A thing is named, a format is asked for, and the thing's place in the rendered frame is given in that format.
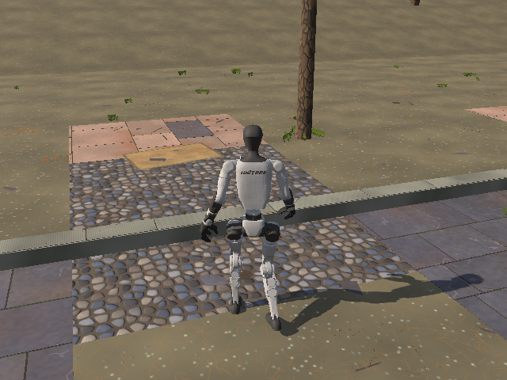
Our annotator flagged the robot head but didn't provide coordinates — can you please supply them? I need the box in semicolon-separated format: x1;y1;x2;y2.
240;124;267;162

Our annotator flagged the robot right hand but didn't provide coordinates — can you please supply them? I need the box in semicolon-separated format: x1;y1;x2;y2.
277;207;295;219

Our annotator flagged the left robot forearm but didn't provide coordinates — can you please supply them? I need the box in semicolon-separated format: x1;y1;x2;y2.
203;192;222;226

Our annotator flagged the robot right foot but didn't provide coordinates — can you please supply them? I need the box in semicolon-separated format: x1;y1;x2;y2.
265;313;282;331

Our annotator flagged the robot left hand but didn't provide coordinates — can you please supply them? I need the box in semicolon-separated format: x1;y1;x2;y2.
200;222;218;242

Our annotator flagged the right robot upper arm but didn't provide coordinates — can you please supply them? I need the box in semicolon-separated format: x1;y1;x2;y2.
269;158;291;200

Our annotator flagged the right robot forearm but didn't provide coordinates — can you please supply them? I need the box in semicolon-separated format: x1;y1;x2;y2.
283;189;295;211

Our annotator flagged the left robot upper arm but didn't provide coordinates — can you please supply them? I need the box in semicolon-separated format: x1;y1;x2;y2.
215;159;237;204

